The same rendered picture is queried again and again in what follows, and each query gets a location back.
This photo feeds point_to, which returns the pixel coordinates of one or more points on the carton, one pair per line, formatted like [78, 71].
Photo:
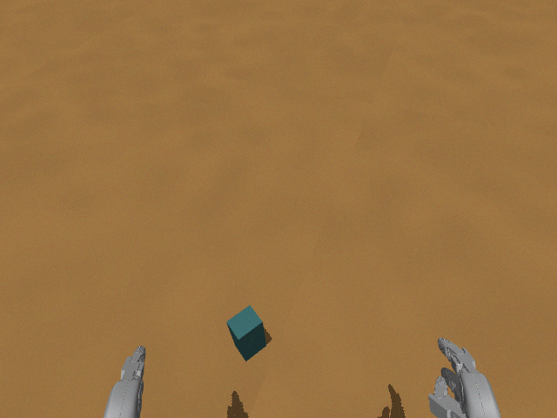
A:
[247, 332]

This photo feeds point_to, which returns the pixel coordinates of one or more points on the left robot hand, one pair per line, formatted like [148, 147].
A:
[125, 397]

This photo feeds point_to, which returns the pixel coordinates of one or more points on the right robot hand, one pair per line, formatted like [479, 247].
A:
[474, 397]

